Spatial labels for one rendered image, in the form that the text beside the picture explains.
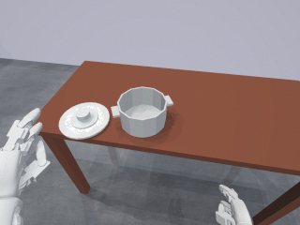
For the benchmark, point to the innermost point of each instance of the left robot forearm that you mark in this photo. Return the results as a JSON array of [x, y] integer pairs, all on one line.
[[10, 208]]

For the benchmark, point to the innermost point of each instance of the right robot hand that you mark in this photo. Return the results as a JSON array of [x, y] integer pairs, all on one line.
[[234, 213]]

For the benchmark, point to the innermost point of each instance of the left robot hand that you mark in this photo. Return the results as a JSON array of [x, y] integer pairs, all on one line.
[[12, 163]]

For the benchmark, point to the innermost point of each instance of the pot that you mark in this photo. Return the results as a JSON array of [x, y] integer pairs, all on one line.
[[142, 111]]

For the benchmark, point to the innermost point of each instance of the table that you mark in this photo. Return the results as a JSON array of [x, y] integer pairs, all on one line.
[[238, 120]]

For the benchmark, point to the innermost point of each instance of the lid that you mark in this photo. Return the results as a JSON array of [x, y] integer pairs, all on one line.
[[76, 129]]

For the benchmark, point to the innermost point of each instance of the knob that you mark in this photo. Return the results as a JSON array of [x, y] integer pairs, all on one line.
[[82, 114]]

